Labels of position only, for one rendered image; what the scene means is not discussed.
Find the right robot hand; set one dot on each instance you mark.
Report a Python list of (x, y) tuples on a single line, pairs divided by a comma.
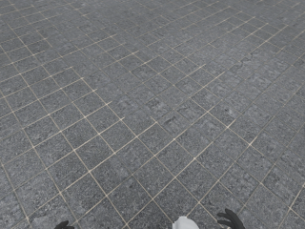
[(234, 223)]

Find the robot right thigh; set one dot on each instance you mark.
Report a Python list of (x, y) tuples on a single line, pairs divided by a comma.
[(184, 224)]

